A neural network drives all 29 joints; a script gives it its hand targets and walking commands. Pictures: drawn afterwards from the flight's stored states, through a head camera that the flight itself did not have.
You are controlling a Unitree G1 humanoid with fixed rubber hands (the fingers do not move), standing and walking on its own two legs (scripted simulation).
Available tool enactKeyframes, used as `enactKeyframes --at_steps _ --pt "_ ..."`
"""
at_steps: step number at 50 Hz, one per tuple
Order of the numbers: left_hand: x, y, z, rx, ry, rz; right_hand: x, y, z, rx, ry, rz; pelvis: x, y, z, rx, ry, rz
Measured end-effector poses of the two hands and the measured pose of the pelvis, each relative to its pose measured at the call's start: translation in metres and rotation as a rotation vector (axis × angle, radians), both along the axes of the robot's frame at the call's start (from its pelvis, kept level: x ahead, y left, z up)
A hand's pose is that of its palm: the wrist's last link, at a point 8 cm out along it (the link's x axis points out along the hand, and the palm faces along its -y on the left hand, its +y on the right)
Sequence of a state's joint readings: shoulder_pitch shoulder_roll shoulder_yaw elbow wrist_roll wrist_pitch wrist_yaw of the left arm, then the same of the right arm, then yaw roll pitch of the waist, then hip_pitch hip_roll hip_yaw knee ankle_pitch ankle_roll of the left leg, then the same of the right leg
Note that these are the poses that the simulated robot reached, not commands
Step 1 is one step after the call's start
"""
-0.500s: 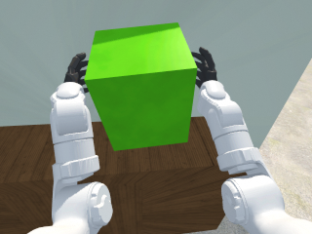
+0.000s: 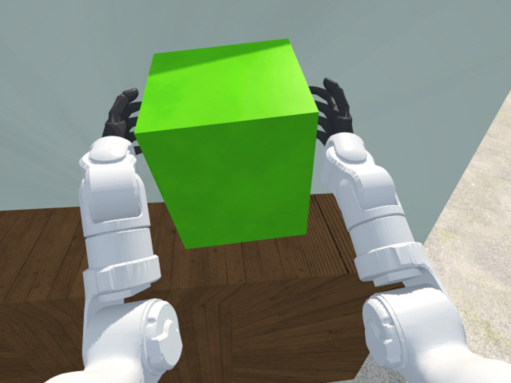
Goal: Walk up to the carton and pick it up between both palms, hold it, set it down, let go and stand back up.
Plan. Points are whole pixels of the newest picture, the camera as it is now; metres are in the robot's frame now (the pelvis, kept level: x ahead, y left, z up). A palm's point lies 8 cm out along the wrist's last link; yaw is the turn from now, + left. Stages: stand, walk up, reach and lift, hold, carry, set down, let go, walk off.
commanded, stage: set down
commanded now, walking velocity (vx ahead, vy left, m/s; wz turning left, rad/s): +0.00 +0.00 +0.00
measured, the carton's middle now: (234, 149) +0.42 +0.00 +0.21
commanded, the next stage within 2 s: none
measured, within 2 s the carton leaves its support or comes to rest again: neither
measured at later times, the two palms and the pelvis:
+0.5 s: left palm (122, 146) +0.39 +0.17 +0.24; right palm (324, 133) +0.39 -0.13 +0.25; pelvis +0.02 +0.01 +0.00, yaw +0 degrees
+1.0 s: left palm (129, 170) +0.41 +0.17 +0.19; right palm (316, 157) +0.39 -0.13 +0.21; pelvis +0.03 +0.03 +0.00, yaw -1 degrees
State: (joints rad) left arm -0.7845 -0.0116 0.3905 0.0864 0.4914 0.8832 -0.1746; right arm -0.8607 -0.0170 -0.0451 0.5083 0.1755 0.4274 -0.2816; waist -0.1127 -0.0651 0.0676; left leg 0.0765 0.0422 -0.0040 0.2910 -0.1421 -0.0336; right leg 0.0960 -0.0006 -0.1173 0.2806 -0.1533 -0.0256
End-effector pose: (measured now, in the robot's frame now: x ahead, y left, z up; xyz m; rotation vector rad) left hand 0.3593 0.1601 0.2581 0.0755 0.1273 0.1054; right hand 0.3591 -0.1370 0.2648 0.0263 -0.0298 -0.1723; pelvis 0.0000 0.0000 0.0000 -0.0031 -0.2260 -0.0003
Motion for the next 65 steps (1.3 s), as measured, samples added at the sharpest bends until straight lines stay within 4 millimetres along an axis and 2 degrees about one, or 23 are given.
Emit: enactKeyframes --at_steps 7,15,19,23,30,34,37,41,46,56,65 --pt "0.001 0.0 0.001 0.022 0.003 0.006 0.002 0.0 -0.004 0.022 0.006 0.003 0.0 0.003 0.0 0.0 -0.003 -0.011" --pt "0.012 -0.005 0.023 0.033 -0.098 -0.025 0.007 -0.006 0.01 0.023 -0.105 -0.026 0.006 0.004 0.0 0.004 -0.001 -0.011" --pt "0.02 -0.003 0.022 0.033 -0.131 -0.037 0.013 -0.004 0.014 0.001 -0.182 -0.03 0.012 0.004 0.0 0.005 -0.01 -0.013" --pt "0.03 0.005 -0.002 0.037 -0.09 -0.045 0.023 0.003 0.002 -0.019 -0.205 -0.017 0.017 0.005 0.0 0.005 -0.019 -0.008" --pt "0.043 0.013 -0.074 0.044 0.008 -0.048 0.039 0.013 -0.052 -0.05 -0.164 0.0 0.027 0.007 0.001 -0.003 -0.005 0.011" --pt "0.046 0.008 -0.092 0.037 -0.008 -0.061 0.037 0.008 -0.072 -0.052 -0.173 -0.018 0.032 0.01 0.001 -0.009 0.016 0.021" --pt "0.049 0.002 -0.09 0.031 -0.03 -0.078 0.033 0.002 -0.074 -0.045 -0.187 -0.045 0.036 0.014 0.001 -0.012 0.031 0.017" --pt "0.053 -0.004 -0.078 0.042 -0.05 -0.1 0.03 -0.004 -0.064 -0.045 -0.201 -0.071 0.036 0.02 0.001 -0.013 0.027 0.002" --pt "0.052 0.0 -0.068 0.052 -0.031 -0.095 0.03 0.001 -0.054 -0.056 -0.181 -0.067 0.032 0.028 0.0 -0.012 0.002 -0.017" --pt "0.052 0.019 -0.084 0.034 0.034 -0.083 0.035 0.021 -0.069 -0.047 -0.119 -0.06 0.019 0.035 0.002 -0.007 0.026 -0.012" --pt "0.068 0.003 -0.082 0.032 0.033 -0.126 0.041 0.005 -0.071 -0.03 -0.108 -0.098 0.021 0.037 0.002 -0.006 0.048 -0.021"
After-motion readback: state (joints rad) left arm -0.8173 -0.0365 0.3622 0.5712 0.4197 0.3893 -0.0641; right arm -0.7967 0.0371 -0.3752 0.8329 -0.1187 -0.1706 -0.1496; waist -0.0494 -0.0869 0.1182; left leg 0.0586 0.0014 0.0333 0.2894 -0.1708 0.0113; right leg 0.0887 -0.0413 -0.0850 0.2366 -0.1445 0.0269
